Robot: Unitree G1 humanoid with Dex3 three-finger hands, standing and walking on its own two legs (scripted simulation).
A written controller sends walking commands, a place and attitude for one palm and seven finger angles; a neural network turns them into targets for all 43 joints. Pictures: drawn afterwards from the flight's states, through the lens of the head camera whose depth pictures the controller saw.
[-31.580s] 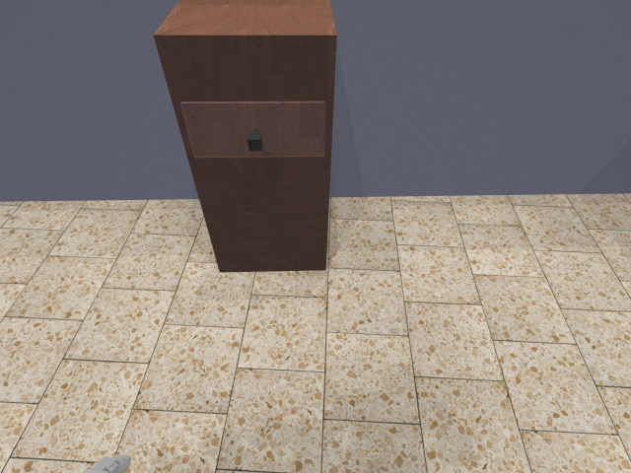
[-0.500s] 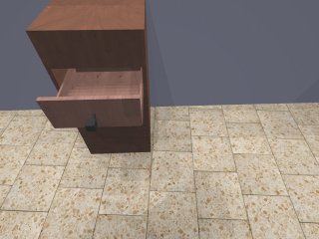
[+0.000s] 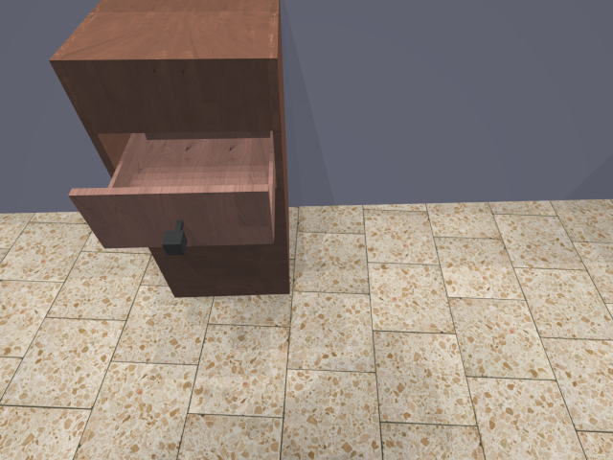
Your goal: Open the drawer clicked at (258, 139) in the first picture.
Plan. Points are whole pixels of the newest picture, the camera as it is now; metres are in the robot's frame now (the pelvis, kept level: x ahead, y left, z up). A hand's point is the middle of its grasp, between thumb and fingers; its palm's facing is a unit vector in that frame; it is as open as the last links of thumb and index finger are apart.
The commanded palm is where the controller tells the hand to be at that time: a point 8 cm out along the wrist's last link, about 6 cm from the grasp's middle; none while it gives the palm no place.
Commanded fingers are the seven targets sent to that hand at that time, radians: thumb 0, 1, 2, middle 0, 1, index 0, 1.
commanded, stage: take the last steps up to it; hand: left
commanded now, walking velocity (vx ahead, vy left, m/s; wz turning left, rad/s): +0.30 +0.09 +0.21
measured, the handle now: (177, 235) +0.54 +0.30 -0.13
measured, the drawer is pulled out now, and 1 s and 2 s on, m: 0.19 0.19 0.19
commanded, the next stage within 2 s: come to a stop and stand still in 0.76 s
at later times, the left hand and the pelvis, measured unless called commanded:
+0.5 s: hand out of the picture +0.04 +0.25 -0.19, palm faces +0.10 -0.98 -0.18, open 7.4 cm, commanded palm none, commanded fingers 0.00 0.90 0.90 -0.20 -0.30 -0.20 -0.30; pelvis +0.10 +0.07 -0.02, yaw +3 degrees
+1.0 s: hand (174, 371) +0.28 +0.25 -0.19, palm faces +0.15 -0.97 -0.21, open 7.2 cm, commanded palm none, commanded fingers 0.00 0.90 0.90 -0.20 -0.30 -0.20 -0.30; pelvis +0.26 +0.06 -0.01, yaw +5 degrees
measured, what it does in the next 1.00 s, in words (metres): walks ahead: left foot, then right foot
